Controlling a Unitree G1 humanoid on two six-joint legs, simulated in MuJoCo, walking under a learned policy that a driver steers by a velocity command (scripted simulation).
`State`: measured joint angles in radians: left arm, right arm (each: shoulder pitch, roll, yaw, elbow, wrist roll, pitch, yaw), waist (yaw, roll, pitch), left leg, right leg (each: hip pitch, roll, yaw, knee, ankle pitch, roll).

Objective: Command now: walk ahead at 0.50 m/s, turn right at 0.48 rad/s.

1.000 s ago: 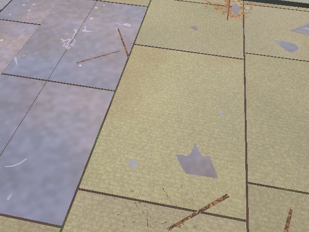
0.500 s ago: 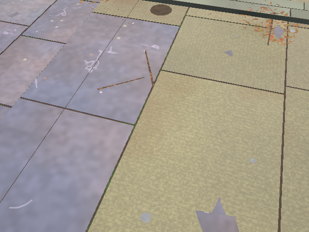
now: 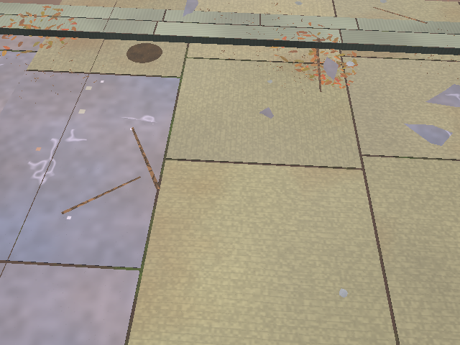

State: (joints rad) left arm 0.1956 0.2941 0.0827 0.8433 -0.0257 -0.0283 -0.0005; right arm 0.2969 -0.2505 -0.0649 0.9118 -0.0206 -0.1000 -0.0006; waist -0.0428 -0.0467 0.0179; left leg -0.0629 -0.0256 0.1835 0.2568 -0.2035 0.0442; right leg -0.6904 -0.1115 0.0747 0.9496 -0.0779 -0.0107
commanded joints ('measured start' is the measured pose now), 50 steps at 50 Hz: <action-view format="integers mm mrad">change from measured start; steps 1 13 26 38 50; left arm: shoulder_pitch -46 243 103 285 2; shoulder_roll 17 288 148 31 25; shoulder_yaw -2 102 40 -8 -4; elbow -70 -82 -149 -190 -249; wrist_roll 6 -7 7 -12 10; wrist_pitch -10 10 -33 -24 -3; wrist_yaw -18 -20 16 22 -1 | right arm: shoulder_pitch -75 18 -297 68 -58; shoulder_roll -153 -102 -90 -287 -164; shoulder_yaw -31 -18 -8 -73 -33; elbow -66 -97 -203 -148 -109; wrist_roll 5 -1 10 10 19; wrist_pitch -12 40 -3 -30 -18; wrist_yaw -16 -23 -1 20 13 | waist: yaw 16 146 81 -10 16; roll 95 -159 -20 407 100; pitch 45 -227 -12 -367 3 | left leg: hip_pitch -46 -419 -500 436 -45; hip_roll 265 121 83 457 270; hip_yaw -61 56 -228 -985 -252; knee -152 946 433 62 -120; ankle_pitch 254 16 218 -256 210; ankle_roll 113 -58 -117 216 161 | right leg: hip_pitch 20 961 441 -20 -6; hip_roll -14 -80 25 189 1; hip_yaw -27 280 156 95 25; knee -147 -427 -727 262 -41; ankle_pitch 138 -77 86 -532 -43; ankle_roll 0 -311 -230 -23 7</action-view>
